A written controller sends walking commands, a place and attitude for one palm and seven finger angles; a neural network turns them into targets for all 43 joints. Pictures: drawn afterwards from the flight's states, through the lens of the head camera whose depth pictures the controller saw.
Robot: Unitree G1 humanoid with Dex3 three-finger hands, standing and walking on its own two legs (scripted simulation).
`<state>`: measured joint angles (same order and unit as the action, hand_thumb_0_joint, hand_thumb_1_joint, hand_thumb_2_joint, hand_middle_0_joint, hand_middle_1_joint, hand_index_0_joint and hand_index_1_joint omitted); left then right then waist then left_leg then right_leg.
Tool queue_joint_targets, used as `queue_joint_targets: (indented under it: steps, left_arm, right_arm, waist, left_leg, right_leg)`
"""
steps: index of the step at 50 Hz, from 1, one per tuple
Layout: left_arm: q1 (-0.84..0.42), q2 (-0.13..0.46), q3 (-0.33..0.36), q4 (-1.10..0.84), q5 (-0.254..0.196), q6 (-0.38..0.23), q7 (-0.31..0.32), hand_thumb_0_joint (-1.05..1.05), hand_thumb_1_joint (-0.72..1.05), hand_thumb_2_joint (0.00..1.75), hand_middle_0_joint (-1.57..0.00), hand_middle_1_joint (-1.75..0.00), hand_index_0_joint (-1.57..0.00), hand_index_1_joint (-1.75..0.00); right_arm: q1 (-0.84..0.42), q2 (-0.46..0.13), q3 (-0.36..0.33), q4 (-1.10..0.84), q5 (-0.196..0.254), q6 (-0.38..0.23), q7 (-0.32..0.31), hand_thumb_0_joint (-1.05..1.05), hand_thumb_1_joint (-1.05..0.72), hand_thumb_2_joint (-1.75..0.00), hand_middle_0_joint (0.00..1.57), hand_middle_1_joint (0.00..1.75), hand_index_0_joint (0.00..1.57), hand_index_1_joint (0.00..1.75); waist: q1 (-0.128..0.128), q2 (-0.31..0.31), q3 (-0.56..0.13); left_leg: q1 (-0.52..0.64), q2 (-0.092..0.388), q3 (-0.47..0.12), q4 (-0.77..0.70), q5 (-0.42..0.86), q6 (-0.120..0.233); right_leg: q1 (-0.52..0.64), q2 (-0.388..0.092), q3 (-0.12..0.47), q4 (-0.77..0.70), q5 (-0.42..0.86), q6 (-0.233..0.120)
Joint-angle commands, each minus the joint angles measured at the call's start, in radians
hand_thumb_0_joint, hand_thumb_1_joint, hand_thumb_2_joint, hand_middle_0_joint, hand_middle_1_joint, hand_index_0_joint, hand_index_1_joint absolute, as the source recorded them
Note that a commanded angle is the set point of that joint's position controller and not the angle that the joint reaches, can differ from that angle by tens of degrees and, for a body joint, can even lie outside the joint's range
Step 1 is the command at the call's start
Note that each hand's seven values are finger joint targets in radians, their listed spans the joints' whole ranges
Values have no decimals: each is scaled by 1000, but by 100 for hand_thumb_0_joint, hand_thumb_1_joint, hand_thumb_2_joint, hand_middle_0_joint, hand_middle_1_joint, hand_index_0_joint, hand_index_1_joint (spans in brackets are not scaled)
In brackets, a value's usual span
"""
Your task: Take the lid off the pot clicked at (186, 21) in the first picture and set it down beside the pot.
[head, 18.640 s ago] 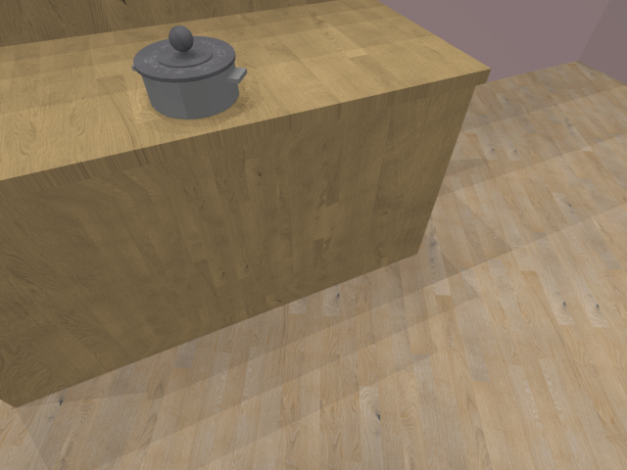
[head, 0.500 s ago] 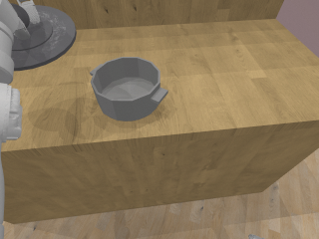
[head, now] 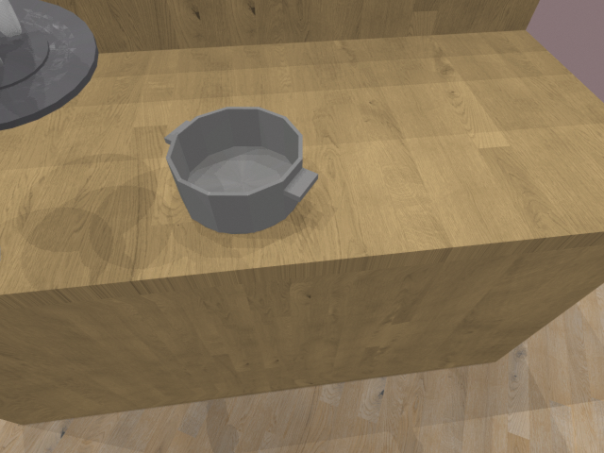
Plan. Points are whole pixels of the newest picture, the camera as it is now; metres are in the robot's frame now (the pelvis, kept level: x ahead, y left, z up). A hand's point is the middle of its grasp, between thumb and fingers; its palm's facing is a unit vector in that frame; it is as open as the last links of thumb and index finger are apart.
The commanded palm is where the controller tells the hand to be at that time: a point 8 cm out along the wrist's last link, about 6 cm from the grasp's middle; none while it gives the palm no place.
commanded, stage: lower the lid onto the table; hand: left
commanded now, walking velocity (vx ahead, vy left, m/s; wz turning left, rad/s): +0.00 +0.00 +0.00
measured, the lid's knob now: out of the picture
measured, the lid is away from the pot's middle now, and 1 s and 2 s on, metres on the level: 0.24 0.23 0.23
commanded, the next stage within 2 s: none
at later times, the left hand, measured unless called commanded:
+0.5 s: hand out of the picture +0.46 +0.30 +0.28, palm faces -0.23 -0.24 -0.94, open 6.7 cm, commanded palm +0.48 +0.29 +0.35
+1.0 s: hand (30, 84) +0.49 +0.29 +0.24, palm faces -0.28 -0.25 -0.93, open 6.7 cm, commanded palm +0.49 +0.29 +0.32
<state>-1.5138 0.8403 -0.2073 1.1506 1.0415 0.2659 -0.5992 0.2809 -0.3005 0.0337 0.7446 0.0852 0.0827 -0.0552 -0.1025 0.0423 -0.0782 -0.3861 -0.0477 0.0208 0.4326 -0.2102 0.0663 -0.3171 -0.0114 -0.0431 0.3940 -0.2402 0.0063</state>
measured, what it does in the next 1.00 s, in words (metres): stands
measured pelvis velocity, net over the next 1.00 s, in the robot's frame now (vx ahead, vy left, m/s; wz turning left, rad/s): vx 0.01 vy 0.00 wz -0.02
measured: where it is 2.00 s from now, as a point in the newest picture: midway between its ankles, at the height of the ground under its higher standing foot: outside the picture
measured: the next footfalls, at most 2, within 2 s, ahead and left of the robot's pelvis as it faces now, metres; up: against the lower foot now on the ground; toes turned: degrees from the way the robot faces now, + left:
none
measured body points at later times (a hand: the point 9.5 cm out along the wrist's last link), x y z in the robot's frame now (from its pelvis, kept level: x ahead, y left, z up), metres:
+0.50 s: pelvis +0.00 +0.00 +0.00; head +0.04 +0.00 +0.45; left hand +0.47 +0.31 +0.33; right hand +0.04 -0.28 -0.13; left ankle -0.01 +0.07 -0.74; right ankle -0.04 -0.13 -0.74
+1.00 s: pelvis +0.01 +0.00 +0.00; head +0.07 +0.00 +0.44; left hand +0.50 +0.30 +0.29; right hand +0.04 -0.28 -0.13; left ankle -0.01 +0.07 -0.74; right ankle -0.04 -0.13 -0.74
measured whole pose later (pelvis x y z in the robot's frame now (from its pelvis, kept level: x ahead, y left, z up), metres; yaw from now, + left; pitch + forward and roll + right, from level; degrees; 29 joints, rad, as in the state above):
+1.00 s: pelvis +0.01 +0.00 +0.00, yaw -1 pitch +11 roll -1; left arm -1.45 0.81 -0.14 1.25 1.03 0.27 -0.57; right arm 0.29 -0.30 0.03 0.74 0.08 0.08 -0.05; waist -0.14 0.03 -0.07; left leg -0.43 -0.04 0.03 0.48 -0.24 0.07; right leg -0.36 0.00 -0.03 0.42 -0.25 0.01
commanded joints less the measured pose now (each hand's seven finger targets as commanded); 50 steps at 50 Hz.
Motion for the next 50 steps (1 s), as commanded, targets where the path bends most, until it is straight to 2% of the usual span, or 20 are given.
queue_joint_targets:
  steps: [1, 3, 4, 8, 11, 14, 20, 22, 23, 26, 28, 31, 33, 34, 38, 39, 42, 43, 49, 50]
  left_arm:
    - [-606, 223, 57, -268, 33, -1, 63, 0, 85, 64, -92, -108, -95, -108]
    - [-592, 163, 11, -272, 9, 1, 56, 0, 85, 64, -92, -108, -95, -108]
    - [-605, 206, 47, -262, 28, 5, 58, 0, 85, 64, -92, -108, -95, -108]
    - [-621, 162, 12, -183, 1, 56, 51, 0, 85, 64, -92, -108, -95, -108]
    - [-674, 228, 44, -192, 31, 62, 63, 0, 85, 64, -92, -108, -95, -108]
    - [-699, 216, 42, -223, 28, 58, 68, 0, 85, 64, -92, -108, -95, -108]
    - [-568, 179, 6, -59, 23, 70, 67, 0, 85, 64, -92, -108, -95, -108]
    - [-589, 154, -14, -83, 13, 70, 69, 0, 85, 64, -92, -108, -95, -108]
    - [-611, 118, -40, -120, -7, 61, 69, 0, 85, 64, -92, -108, -95, -108]
    - [-717, 196, 16, -242, 12, 39, 85, 0, 85, 64, -92, -108, -95, -108]
    - [-693, 125, -28, -251, -16, 23, 83, 0, 85, 64, -92, -108, -95, -108]
    - [-640, 186, 30, -175, 11, 23, 87, 0, 85, 64, -92, -108, -95, -108]
    - [-590, 156, 11, -141, -2, 19, 84, 0, 85, 64, -92, -108, -95, -108]
    - [-625, 199, 46, -175, 11, 17, 90, 0, 85, 64, -92, -108, -95, -108]
    - [-581, 154, 20, -146, -2, 16, 87, 0, 85, 64, -92, -108, -95, -108]
    - [-570, 224, 73, -122, 18, 16, 91, 0, 85, 64, -92, -108, -95, -108]
    - [-539, 214, 48, -72, 20, 17, 89, 0, 85, 64, -92, -108, -95, -108]
    - [-527, 193, 33, -88, 1, 11, 87, 0, 85, 64, -92, -108, -95, -108]
    - [-634, 307, 127, -271, 19, -29, 109, 0, 85, 64, -92, -108, -95, -108]
    - [-610, 278, 112, -244, 19, -31, 108, 0, 85, 64, -92, -108, -95, -108]
  right_arm:
    - [5, -157, -49, -95, -2, -12, -4, 0, -90, -90, 20, 30, 20, 30]
    - [6, -162, -49, -98, 2, -9, -2, 0, -90, -90, 20, 30, 20, 30]
    - [4, -157, -46, -92, -1, -4, 0, 0, -90, -90, 20, 30, 20, 30]
    - [12, -166, -46, -88, 5, -10, 1, 0, -90, -90, 20, 30, 20, 30]
    - [8, -163, -40, -87, 0, -15, -3, 0, -90, -90, 20, 30, 20, 30]
    - [14, -159, -44, -88, -5, -31, -5, 0, -90, -90, 20, 30, 20, 30]
    - [10, -166, -34, -82, 4, -23, -10, 0, -90, -90, 20, 30, 20, 30]
    - [5, -167, -34, -79, 6, -25, -13, 0, -90, -90, 20, 30, 20, 30]
    - [5, -174, -34, -78, 8, -31, -15, 0, -90, -90, 20, 30, 20, 30]
    - [21, -165, -40, -73, -1, -51, -19, 0, -90, -90, 20, 30, 20, 30]
    - [32, -162, -43, -72, 1, -73, -24, 0, -90, -90, 20, 30, 20, 30]
    - [51, -166, -48, -52, -3, -67, -22, 0, -90, -90, 20, 30, 20, 30]
    - [55, -172, -51, -54, -2, -67, -21, 0, -90, -90, 20, 30, 20, 30]
    - [53, -171, -51, -51, -5, -61, -17, 0, -90, -90, 20, 30, 20, 30]
    - [60, -171, -56, -59, -6, -55, -13, 0, -90, -90, 20, 30, 20, 30]
    - [59, -171, -54, -57, -8, -45, -11, 0, -90, -90, 20, 30, 20, 30]
    - [50, -170, -48, -71, 0, -30, -14, 0, -90, -90, 20, 30, 20, 30]
    - [50, -175, -50, -75, 3, -28, -14, 0, -90, -90, 20, 30, 20, 30]
    - [67, -165, -60, -93, -10, -34, -12, 0, -90, -90, 20, 30, 20, 30]
    - [67, -161, -63, -93, -8, -35, -13, 0, -90, -90, 20, 30, 20, 30]
  waist:
    - [-2, 106, -459]
    - [-9, 121, -434]
    - [-3, 82, -449]
    - [-16, 77, -401]
    - [-11, 61, -459]
    - [-9, 80, -510]
    - [-22, 30, -339]
    - [-25, 44, -336]
    - [-28, 79, -348]
    - [-19, 149, -479]
    - [-26, 173, -487]
    - [-24, 118, -462]
    - [-26, 112, -432]
    - [-19, 91, -475]
    - [-24, 109, -445]
    - [-21, 67, -447]
    - [-27, 32, -401]
    - [-28, 52, -407]
    - [-12, 167, -599]
    - [-18, 187, -576]
  left_leg:
    - [450, 24, -72, 64, 641, -14]
    - [450, 26, -64, 64, 653, -20]
    - [436, 25, -70, 61, 630, -15]
    - [403, 17, -65, 43, 562, -13]
    - [386, 13, -62, 32, 480, -1]
    - [434, 19, -67, 54, 547, -5]
    - [299, 15, -50, 23, 370, 5]
    - [303, 17, -51, 10, 331, 6]
    - [334, 22, -56, 14, 369, 0]
    - [427, 24, -72, 35, 466, -4]
    - [476, 30, -79, 53, 559, -18]
    - [433, 25, -82, 49, 497, -12]
    - [405, 21, -70, 52, 503, -14]
    - [407, 23, -71, 54, 510, -10]
    - [415, 24, -68, 75, 587, -16]
    - [381, 22, -69, 74, 558, -8]
    - [308, 14, -49, 61, 473, 7]
    - [322, 20, -46, 68, 509, 0]
    - [472, 32, -74, 116, 718, -13]
    - [485, 34, -76, 124, 754, -15]
  right_leg:
    - [-35, 51, 4, -12, 287, -42]
    - [-42, 44, -1, -18, 302, -45]
    - [-27, 49, 2, -13, 289, -40]
    - [-25, 43, -3, -21, 287, -46]
    - [13, 44, 7, -15, 265, -40]
    - [8, 44, 10, -7, 280, -39]
    - [-17, 40, 3, -22, 224, -40]
    - [-22, 40, 3, -29, 204, -41]
    - [-34, 36, 1, -34, 210, -46]
    - [-18, 49, 9, -22, 232, -42]
    - [-50, 49, 1, -23, 248, -44]
    - [-48, 55, 2, -20, 222, -39]
    - [-45, 48, -2, -19, 247, -45]
    - [-19, 51, 4, -7, 264, -38]
    - [-50, 50, -2, -3, 295, -44]
    - [-28, 53, 5, 4, 293, -36]
    - [-5, 49, 7, 7, 304, -35]
    - [-9, 44, 6, 9, 321, -39]
    - [-1, 56, 19, 34, 363, -32]
    - [-32, 57, 14, 35, 359, -34]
